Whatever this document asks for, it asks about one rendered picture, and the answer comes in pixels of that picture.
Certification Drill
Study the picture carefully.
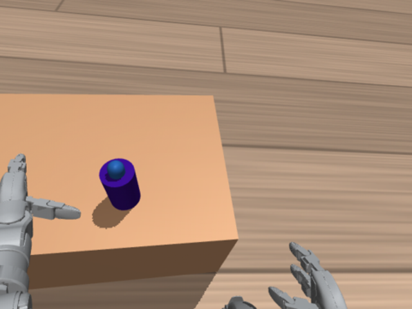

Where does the right robot hand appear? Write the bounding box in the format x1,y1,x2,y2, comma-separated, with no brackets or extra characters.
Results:
268,242,347,309

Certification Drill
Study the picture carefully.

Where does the left robot hand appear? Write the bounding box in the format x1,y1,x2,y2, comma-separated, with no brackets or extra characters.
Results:
0,153,80,220

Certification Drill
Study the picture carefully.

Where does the bottle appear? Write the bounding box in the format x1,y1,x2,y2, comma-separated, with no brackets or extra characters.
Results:
99,158,140,211

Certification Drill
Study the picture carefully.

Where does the left robot arm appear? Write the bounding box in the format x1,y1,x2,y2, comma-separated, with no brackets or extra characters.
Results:
0,200,33,309

